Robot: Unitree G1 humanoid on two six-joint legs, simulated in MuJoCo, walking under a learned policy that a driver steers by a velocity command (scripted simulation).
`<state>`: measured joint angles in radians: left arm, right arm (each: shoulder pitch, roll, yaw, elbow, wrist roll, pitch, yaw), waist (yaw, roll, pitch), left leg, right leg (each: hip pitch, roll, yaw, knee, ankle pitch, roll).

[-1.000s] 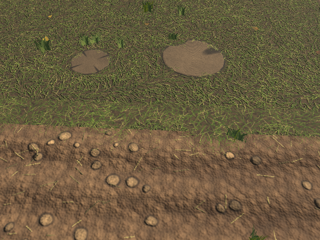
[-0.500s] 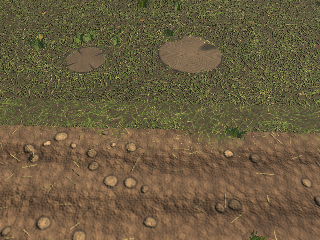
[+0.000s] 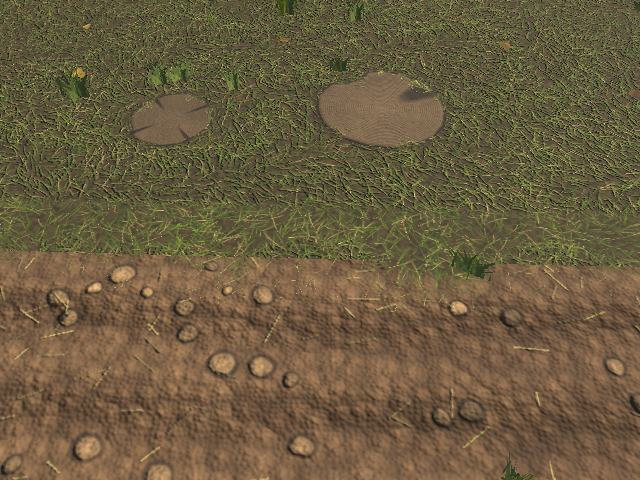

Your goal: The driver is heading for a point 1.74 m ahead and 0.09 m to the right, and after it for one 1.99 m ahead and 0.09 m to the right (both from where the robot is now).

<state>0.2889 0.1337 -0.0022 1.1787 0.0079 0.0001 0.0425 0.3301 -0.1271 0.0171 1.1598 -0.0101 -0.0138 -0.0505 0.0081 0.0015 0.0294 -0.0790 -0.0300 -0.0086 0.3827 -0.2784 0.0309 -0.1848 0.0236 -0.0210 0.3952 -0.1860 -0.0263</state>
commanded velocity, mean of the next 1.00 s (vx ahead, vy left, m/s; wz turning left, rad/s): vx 0.33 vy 0.00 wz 0.00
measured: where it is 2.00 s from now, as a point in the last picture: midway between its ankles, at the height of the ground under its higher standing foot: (360, 355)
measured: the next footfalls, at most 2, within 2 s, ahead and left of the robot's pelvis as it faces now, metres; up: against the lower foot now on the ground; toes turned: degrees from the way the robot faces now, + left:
right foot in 0.42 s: +0.13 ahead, -0.12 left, +0.00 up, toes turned -4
left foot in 0.90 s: +0.48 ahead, +0.02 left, +0.00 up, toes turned +4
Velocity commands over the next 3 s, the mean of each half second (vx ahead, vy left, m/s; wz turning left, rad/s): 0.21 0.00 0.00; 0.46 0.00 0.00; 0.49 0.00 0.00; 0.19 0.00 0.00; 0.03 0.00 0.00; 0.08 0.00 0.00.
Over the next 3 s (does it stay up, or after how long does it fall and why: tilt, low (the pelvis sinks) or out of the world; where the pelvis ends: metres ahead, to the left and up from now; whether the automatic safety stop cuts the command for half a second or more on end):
stays up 0.88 -0.05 -0.01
